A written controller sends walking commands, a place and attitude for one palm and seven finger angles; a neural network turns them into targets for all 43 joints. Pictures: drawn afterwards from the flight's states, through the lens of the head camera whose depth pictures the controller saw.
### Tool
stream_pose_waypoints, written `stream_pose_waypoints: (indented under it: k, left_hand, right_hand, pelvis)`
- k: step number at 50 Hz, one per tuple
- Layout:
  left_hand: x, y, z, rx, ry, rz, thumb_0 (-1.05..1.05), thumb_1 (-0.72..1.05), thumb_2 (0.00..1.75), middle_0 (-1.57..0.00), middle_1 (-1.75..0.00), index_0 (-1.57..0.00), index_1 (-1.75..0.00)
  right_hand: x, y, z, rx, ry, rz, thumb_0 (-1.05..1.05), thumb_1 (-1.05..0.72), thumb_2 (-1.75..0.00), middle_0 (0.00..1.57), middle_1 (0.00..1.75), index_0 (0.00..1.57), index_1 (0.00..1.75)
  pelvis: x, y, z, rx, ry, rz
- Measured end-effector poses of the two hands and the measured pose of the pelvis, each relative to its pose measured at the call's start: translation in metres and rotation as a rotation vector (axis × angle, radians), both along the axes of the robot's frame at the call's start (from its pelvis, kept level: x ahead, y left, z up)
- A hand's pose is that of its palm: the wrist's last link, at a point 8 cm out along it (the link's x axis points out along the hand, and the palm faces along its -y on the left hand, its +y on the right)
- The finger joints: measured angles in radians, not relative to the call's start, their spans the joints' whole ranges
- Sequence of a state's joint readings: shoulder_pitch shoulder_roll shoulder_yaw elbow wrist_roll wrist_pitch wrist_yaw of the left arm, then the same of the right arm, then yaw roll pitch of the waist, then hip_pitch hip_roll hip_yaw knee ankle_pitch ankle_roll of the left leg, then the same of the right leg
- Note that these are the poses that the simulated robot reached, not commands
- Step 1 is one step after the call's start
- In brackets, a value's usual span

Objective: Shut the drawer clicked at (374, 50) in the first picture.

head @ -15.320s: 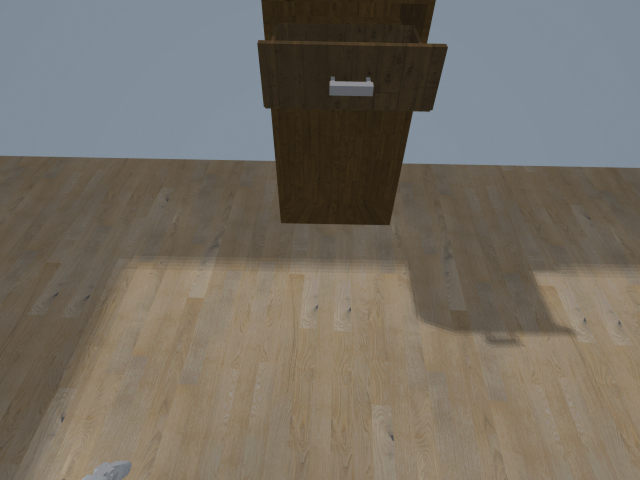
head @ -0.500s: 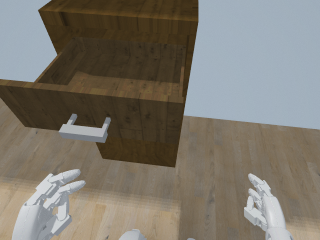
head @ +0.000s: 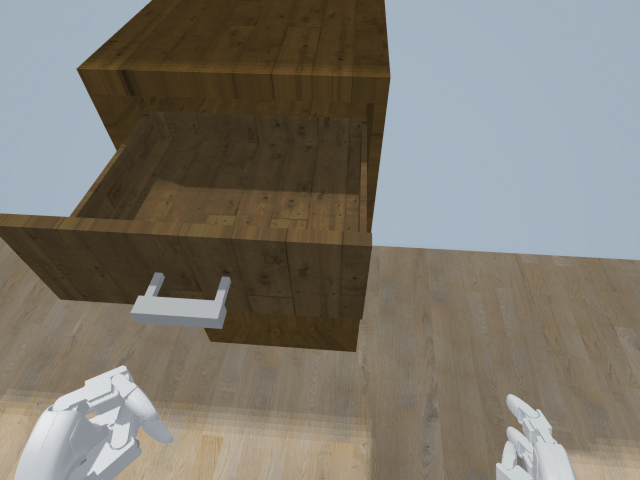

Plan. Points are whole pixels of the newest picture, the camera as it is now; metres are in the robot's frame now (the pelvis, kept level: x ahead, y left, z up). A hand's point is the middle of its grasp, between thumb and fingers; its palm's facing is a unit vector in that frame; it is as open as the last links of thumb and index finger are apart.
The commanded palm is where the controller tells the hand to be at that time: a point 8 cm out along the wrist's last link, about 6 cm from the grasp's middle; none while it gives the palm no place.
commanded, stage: raise the hand and make a fist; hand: left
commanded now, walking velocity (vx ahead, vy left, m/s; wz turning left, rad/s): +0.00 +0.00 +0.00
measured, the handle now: (185, 297) +0.31 +0.20 +0.07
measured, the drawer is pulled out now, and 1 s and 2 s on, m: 0.30 0.30 0.30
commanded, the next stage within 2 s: bring the fist close to the handle in 0.92 s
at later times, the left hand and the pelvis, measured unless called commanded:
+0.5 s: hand (111, 429) +0.14 +0.17 +0.16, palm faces -0.01 -1.00 -0.09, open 3.2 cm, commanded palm +0.08 +0.22 +0.17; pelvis +0.00 +0.04 +0.01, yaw +0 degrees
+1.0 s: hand (132, 431) +0.13 +0.16 +0.17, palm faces +0.07 -0.98 -0.17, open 3.2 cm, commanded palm +0.08 +0.22 +0.17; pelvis +0.00 -0.02 +0.01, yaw +1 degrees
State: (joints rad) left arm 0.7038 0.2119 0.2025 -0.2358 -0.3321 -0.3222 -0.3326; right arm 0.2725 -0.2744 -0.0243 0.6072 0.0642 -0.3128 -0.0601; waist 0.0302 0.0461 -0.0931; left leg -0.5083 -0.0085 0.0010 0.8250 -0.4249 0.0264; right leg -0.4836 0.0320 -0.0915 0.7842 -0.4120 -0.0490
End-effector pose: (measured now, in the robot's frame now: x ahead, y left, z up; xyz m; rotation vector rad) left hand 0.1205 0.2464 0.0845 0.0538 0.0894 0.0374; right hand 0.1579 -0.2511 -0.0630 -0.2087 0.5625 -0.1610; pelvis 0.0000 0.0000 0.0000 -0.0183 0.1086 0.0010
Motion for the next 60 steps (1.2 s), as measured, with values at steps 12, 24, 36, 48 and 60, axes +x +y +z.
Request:
stream_pose_waypoints:
  k: [12,24,36,48,60]
  left_hand:
    - [0.003,-0.004,0.045,0.007,-0.168,-0.019,0.01,0.9,0.9,-1.25,-1.44,-1.25,-1.43]
    - [-0.005,-0.017,0.078,0.03,-0.165,-0.059,0.01,0.9,0.9,-1.38,-1.58,-1.39,-1.58]
    - [-0.006,-0.038,0.083,0.055,-0.106,-0.053,0.01,0.89,0.9,-1.4,-1.6,-1.4,-1.6]
    - [-0.012,-0.039,0.093,0.123,-0.165,0.016,0.01,0.89,0.9,-1.4,-1.6,-1.4,-1.6]
    - [0.003,-0.02,0.07,0.084,-0.087,0.059,0.01,0.89,0.9,-1.4,-1.6,-1.4,-1.6]
  right_hand:
    - [0.046,0.083,0.036,0.086,-0.212,0.157,0.01,-0.9,-0.9,0.2,0.29,0.2,0.3]
    - [0.041,0.112,0.041,0.14,-0.208,0.225,0.01,-0.9,-0.9,0.21,0.3,0.21,0.31]
    - [0.02,0.069,0.029,0.13,-0.142,0.144,0.01,-0.9,-0.9,0.2,0.3,0.21,0.3]
    - [0.025,0.019,0.028,0.101,-0.184,0.11,0.01,-0.9,-0.9,0.2,0.3,0.2,0.3]
    - [0.036,-0.01,0.032,0.058,-0.205,0.097,0.01,-0.9,-0.9,0.2,0.3,0.2,0.3]
  pelvis:
    - [-0.002,0.03,0.002,-0.018,-0.052,0.006]
    - [-0.004,0.038,0.007,-0.016,-0.098,0.001]
    - [-0.007,0.018,0.011,0.004,-0.112,-0.005]
    - [-0.001,-0.017,0.012,0.007,-0.119,0.009]
    - [0.004,-0.037,0.016,0.007,-0.111,0.017]
